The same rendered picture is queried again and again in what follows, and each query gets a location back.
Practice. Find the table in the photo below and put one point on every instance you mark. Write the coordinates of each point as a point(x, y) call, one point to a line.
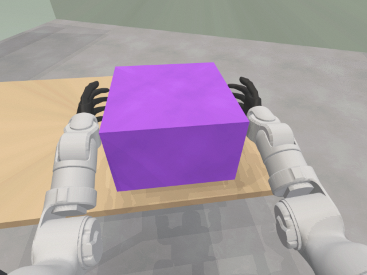
point(33, 115)

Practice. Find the right robot hand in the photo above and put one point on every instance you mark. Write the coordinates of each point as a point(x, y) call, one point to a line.
point(250, 98)

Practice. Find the left robot hand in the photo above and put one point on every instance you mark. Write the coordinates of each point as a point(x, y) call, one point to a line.
point(87, 103)

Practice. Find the robot left upper arm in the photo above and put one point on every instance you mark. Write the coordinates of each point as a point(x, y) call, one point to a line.
point(65, 246)

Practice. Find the robot left forearm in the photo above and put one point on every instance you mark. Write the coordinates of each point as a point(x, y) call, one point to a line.
point(72, 189)

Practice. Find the robot right upper arm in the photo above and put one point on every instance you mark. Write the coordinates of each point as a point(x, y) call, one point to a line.
point(311, 225)

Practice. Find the carton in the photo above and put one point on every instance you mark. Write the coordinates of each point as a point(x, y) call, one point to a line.
point(171, 124)

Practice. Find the robot right forearm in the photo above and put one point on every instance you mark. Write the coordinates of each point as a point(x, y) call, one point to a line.
point(290, 176)

